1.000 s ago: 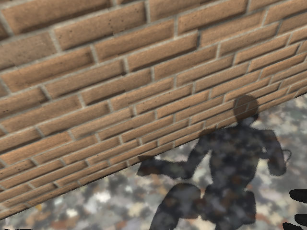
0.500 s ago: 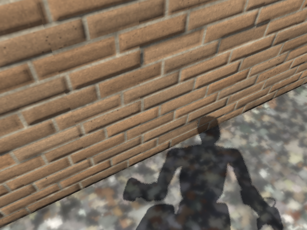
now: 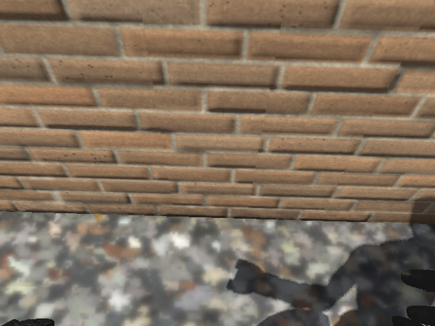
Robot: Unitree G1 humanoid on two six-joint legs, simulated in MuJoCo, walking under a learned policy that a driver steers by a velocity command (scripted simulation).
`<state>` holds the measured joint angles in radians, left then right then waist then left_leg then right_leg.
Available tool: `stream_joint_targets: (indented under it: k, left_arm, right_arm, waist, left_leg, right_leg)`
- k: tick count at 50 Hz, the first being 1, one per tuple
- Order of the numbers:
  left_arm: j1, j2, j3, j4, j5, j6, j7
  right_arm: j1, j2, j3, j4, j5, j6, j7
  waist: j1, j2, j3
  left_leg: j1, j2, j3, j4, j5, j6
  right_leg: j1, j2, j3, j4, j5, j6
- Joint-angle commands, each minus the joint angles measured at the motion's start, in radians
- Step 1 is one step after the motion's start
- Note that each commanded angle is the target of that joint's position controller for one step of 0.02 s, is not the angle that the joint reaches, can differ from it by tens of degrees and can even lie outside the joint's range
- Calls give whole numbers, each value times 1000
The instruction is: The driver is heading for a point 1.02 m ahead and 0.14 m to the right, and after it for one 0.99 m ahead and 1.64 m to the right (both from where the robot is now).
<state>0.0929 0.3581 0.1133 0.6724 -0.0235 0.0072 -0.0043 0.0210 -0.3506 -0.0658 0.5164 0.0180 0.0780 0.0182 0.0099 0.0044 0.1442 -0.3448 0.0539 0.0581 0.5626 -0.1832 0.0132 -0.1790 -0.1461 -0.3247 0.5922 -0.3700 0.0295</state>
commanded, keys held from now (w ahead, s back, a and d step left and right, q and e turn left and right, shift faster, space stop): w+q+shift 0.10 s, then w+shift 0.06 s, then w+e+shift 0.62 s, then e+shift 0.22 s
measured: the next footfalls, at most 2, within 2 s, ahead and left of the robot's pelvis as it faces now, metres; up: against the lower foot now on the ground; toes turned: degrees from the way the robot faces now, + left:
right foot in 0.24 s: +0.12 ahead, -0.11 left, +0.00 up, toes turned +12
left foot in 0.52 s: +0.08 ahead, +0.28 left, +0.00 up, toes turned -1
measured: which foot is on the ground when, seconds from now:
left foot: down 0.00-0.24, up 0.26-0.50, down 0.52-1.00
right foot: down 0.00-0.00, up 0.02-0.22, down 0.24-0.50, up 0.52-1.00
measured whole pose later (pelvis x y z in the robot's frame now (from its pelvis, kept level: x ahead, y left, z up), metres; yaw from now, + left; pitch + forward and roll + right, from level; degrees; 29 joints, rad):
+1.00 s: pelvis +0.08 +0.17 +0.02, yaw -20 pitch +2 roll +0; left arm 0.01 0.31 0.06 0.54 -0.03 -0.01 -0.04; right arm 0.30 -0.33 -0.08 0.74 -0.03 -0.07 -0.05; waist -0.09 -0.03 0.04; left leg -0.04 0.06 0.32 0.29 -0.27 0.00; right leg -0.62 -0.14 0.02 0.95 -0.19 0.06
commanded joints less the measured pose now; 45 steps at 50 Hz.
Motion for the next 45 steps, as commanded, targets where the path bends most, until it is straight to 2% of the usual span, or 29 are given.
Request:
stream_joint_targets:
  k: [1, 2, 3, 4, 5, 7, 9, 11, 12, 13, 14, 15, 17, 19, 22, 24, 25, 26, 27, 28, 30, 32, 33, 36, 39, 40, 41, 43, 45]
  left_arm:
    - [-85, 1, -17, -153, 84, -18, 20]
    - [-89, 65, -5, -125, 72, -26, 20]
    - [-119, 75, -13, -154, 39, -37, 20]
    - [-105, 90, -11, -134, 35, -42, 31]
    - [66, 137, 8, -58, 12, -41, 76]
    - [204, 163, 18, 37, 18, -30, 113]
    - [250, 130, 8, 74, 13, -39, 125]
    - [410, 133, 9, 131, -9, -45, 126]
    - [514, 167, 19, 161, 2, -48, 121]
    - [558, 221, 14, 155, 31, -50, 120]
    - [398, 317, 27, 94, 62, -63, 132]
    - [236, 299, 22, 57, 34, -78, 139]
    - [152, 251, 7, 51, -1, -71, 132]
    - [195, 263, 16, 53, 3, -59, 124]
    - [201, 273, 44, 7, -2, -31, 122]
    - [185, 233, 42, -26, -9, -11, 120]
    - [227, 150, 20, -26, -8, -8, 113]
    - [274, 67, -6, -42, 28, -1, 100]
    - [274, 26, -19, -92, 47, 0, 104]
    - [257, 55, -24, -107, 24, -10, 104]
    - [231, 117, -4, -58, 19, 5, 100]
    - [243, 113, -6, -40, 27, 21, 92]
    - [216, 109, -12, -45, 8, 28, 68]
    - [72, 60, -35, -126, 1, 38, 39]
    - [-10, 66, -28, -170, -2, 28, 4]
    - [-54, 57, -42, -186, -14, 18, -17]
    - [-64, 76, -29, -211, -23, 16, -24]
    - [-87, 78, -24, -201, -18, -3, -21]
    - [-143, 25, -39, -207, -7, -28, -18]
  right_arm:
    - [262, -358, -120, 5, -49, -30, -28]
    - [240, -292, -112, -16, -47, -73, -20]
    - [190, -270, -104, -7, -30, -94, -23]
    - [120, -249, -101, -11, -9, -99, -30]
    - [24, -202, -86, -19, 21, -72, -7]
    - [-76, -165, -65, -69, -34, -51, 37]
    - [2, -158, -53, -55, -45, -56, 70]
    - [4, -100, -22, -58, -49, -57, 90]
    - [-2, -26, 4, -64, -56, -61, 95]
    - [11, 57, 32, -73, -86, -60, 93]
    - [135, 26, 22, -62, -41, -58, 99]
    - [165, -71, -2, -34, -31, -48, 88]
    - [180, -146, -24, -15, -74, -40, 51]
    - [159, -91, -8, -38, -91, -44, 39]
    - [189, 8, 15, -53, -62, -61, 39]
    - [325, -5, -11, 9, -34, -68, 40]
    - [346, -29, -28, 35, -24, -74, 34]
    - [363, -78, -34, 36, -40, -78, 37]
    - [359, -221, -64, 25, -66, -74, 37]
    - [324, -187, -59, 17, -82, -79, 36]
    - [215, -75, -31, 19, -68, -89, 16]
    - [140, -56, -27, 27, -46, -106, -4]
    - [93, -66, -28, -2, -24, -138, -17]
    - [164, -84, -38, 44, -24, -136, -58]
    - [165, -106, -48, 53, -38, -96, -87]
    - [341, -141, -74, 106, -3, -123, -83]
    - [290, -148, -65, 96, 0, -143, -77]
    - [285, -122, -57, 110, -26, -170, -73]
    - [317, -110, -54, 151, -54, -176, -69]
  waist:
    - [-81, 279, -376]
    - [-113, 120, -441]
    - [-75, 121, -366]
    - [-37, 76, -283]
    - [41, 124, -246]
    - [61, 135, -218]
    - [20, 158, -227]
    - [76, 183, -247]
    - [116, 86, -231]
    - [93, -89, -183]
    - [-11, -243, -114]
    - [-85, -195, 7]
    - [-113, -178, 25]
    - [-87, -207, 16]
    - [-65, -289, -41]
    - [-95, -251, -85]
    - [-77, -131, -112]
    - [-39, 89, -174]
    - [-5, 347, -203]
    - [1, 430, -206]
    - [54, 191, -158]
    - [89, 117, -178]
    - [69, 29, -175]
    - [9, 62, -225]
    - [-34, 97, -201]
    - [-117, 94, -313]
    - [-93, 98, -215]
    - [-107, 83, -140]
    - [-129, 41, -94]
  left_leg:
    - [582, 303, -655, -137, 668, 352]
    - [571, 326, -653, -180, 537, 375]
    - [507, 291, -582, -219, 392, 343]
    - [427, 222, -506, -228, 324, 282]
    - [255, 77, -352, -199, 280, 287]
    - [82, -18, -224, -208, 203, 250]
    - [51, -17, -254, -192, 15, 241]
    - [-60, -62, -242, -80, -219, 200]
    - [-203, -134, -198, 111, -350, 149]
    - [-363, -191, -221, 454, -525, 82]
    - [-417, -170, -296, 631, -428, 44]
    - [-395, -93, -321, 743, -297, 31]
    - [-265, -73, -248, 768, -219, -26]
    - [-131, -75, -184, 567, -195, -62]
    - [142, -92, -136, 177, -269, -58]
    - [311, -79, -107, -84, -84, -34]
    - [344, -80, -114, -199, -101, -20]
    - [442, 40, -198, -186, 69, 11]
    - [355, 232, -434, -220, 211, 149]
    - [233, 219, -476, -311, 184, 211]
    - [190, 175, -286, -263, 326, 167]
    - [217, 169, -149, -189, 650, 163]
    - [296, 270, -240, -155, 867, 132]
    - [448, 319, -202, -187, 769, 155]
    - [441, 310, -121, -228, 661, 187]
    - [517, 377, -260, -378, -229, 170]
    - [507, 394, -322, -412, -433, 142]
    - [495, 344, -231, -437, -401, 112]
    - [506, 285, -82, -414, -111, 104]
  right_leg:
    - [-509, 132, 181, 558, -356, 67]
    - [-525, 111, 413, 641, -359, 64]
    - [-574, 105, 436, 609, -253, 49]
    - [-568, 88, 438, 552, -151, 49]
    - [-389, 108, 400, 392, -108, 11]
    - [-148, 171, 285, 167, 19, 5]
    - [-6, 168, 271, 35, 78, -13]
    - [184, 120, 295, -63, 210, -42]
    - [294, 12, 425, -105, 161, -85]
    - [285, -248, 801, -206, 113, -181]
    - [47, -421, 1276, -458, -234, -350]
    - [-107, -388, 1219, -488, -431, -292]
    - [-197, -219, 902, -427, -256, -151]
    - [-219, -106, 708, -398, -36, -86]
    - [-236, -45, 574, -372, 210, -44]
    - [-237, -35, 591, -301, 248, -40]
    - [-231, 33, 545, -130, 125, -21]
    - [-350, 135, 463, 116, -174, 1]
    - [-538, 225, 333, 384, -309, 35]
    - [-504, 146, 363, 568, -319, 25]
    - [-504, 118, 371, 720, -193, 36]
    - [-460, 94, 369, 741, -80, 57]
    - [-515, 62, 465, 679, -9, 63]
    - [-560, 43, 437, 563, 6, 71]
    - [-544, 40, 375, 479, 18, 75]
    - [-619, 13, 376, 566, 49, 46]
    - [-726, 24, 403, 590, 70, 32]
    - [-771, 21, 388, 579, 91, 15]
    - [-749, 9, 360, 504, 142, 13]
